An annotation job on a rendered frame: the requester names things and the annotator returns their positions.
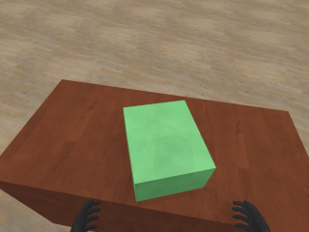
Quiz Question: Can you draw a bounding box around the carton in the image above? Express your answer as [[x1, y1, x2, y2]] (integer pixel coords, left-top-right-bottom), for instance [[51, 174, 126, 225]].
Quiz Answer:
[[123, 100, 216, 202]]

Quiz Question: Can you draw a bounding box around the right robot hand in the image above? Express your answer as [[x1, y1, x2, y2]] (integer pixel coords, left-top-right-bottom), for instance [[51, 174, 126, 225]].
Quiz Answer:
[[232, 200, 270, 232]]

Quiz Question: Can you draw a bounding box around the left robot hand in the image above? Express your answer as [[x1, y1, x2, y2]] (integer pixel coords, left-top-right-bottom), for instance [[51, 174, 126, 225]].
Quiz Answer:
[[70, 198, 101, 232]]

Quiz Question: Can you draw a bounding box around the pedestal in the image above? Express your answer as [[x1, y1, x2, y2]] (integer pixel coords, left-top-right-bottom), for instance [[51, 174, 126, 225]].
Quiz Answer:
[[0, 79, 309, 232]]

